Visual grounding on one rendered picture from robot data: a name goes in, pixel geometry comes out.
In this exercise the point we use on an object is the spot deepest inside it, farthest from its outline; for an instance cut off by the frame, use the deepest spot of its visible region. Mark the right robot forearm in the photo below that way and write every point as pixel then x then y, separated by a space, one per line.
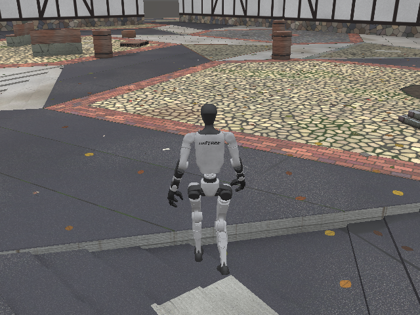
pixel 239 171

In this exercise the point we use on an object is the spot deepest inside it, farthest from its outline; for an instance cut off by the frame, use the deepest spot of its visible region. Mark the robot left hand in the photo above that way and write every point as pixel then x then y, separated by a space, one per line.
pixel 171 197

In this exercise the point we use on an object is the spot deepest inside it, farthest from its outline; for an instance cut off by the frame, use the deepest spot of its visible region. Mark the right robot upper arm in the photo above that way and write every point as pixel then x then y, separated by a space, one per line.
pixel 233 148

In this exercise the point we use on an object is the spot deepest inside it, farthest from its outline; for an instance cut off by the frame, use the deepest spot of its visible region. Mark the robot right hand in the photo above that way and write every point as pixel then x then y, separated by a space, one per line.
pixel 235 182

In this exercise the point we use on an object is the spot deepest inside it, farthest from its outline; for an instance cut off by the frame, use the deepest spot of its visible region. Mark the left robot upper arm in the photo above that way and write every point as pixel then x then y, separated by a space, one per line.
pixel 185 150

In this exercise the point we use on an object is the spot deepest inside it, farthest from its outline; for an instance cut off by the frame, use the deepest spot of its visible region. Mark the left robot forearm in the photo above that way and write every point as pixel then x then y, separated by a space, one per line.
pixel 176 178

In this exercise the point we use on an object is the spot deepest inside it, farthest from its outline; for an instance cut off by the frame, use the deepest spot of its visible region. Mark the right robot foot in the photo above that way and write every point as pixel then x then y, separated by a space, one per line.
pixel 223 270

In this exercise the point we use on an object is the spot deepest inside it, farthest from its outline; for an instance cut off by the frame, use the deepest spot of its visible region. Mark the robot head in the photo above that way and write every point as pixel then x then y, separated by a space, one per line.
pixel 208 114

